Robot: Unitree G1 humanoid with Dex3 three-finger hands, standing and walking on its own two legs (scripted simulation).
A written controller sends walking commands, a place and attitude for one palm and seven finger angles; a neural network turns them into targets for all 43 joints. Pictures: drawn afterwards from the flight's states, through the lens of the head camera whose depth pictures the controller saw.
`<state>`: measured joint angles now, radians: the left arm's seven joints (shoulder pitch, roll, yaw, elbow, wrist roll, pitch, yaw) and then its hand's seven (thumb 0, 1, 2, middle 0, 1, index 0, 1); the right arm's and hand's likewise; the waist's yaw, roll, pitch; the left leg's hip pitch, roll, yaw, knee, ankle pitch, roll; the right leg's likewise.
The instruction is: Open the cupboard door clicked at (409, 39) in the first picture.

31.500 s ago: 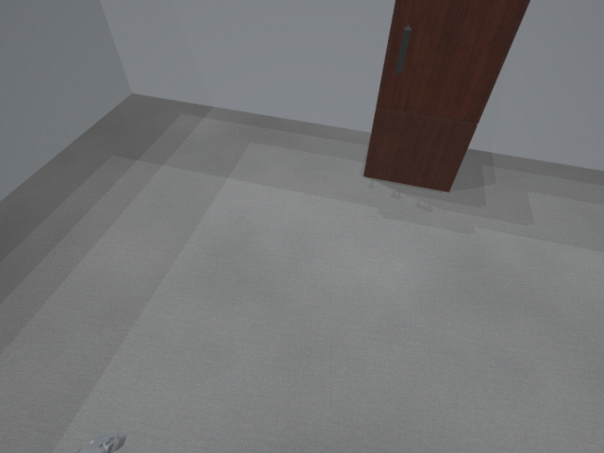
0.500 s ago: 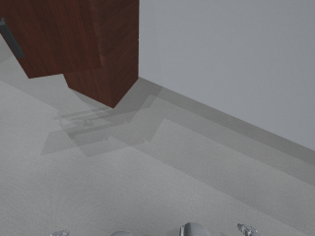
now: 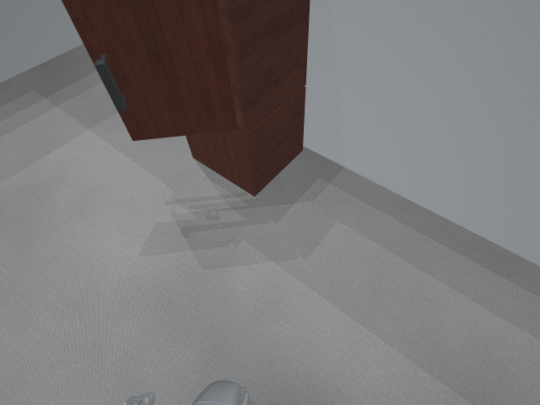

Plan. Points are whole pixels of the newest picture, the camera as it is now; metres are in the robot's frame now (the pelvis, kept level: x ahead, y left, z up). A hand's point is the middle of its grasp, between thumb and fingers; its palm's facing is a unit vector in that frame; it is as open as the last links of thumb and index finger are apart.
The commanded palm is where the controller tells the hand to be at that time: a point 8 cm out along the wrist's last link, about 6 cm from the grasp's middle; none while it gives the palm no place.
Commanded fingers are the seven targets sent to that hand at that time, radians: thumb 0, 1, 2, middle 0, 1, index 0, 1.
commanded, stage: turn to face it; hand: left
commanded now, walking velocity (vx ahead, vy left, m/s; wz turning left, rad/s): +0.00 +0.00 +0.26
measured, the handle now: (113, 82) +0.98 +0.52 -0.09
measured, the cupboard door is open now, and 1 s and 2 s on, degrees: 45 45 45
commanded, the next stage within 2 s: take the last steps up to it in 0.04 s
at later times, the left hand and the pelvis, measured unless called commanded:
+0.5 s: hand out of the picture +0.05 +0.25 -0.17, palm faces +0.20 -0.96 -0.20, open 7.4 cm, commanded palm none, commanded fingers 0.00 0.90 0.90 -0.20 -0.30 -0.20 -0.30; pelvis +0.04 +0.05 +0.00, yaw +9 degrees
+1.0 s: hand (144, 404) +0.15 +0.22 -0.15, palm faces +0.29 -0.92 -0.24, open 7.2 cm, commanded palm none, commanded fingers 0.00 0.90 0.90 -0.20 -0.30 -0.20 -0.30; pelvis +0.18 +0.04 +0.01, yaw +14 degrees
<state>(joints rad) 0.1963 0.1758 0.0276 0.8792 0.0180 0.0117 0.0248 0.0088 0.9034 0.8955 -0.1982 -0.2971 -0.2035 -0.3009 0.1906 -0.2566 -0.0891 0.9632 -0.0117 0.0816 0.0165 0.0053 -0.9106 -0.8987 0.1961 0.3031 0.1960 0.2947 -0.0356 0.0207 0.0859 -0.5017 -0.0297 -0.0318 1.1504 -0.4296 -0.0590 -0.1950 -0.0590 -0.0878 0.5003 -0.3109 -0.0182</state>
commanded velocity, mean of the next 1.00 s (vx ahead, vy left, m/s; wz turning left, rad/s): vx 0.26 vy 0.11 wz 0.13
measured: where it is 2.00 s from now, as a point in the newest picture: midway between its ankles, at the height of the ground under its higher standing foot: (232, 322)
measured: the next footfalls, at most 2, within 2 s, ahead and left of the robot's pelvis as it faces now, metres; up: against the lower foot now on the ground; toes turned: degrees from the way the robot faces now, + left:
left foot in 0.24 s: +0.03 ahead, +0.13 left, +0.00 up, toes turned +9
right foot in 0.72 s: +0.20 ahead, -0.06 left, +0.00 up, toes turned +3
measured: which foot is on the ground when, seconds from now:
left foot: up 0.00-0.22, down 0.24-0.72, up 0.74-1.00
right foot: down 0.00-0.26, up 0.28-0.70, down 0.72-1.00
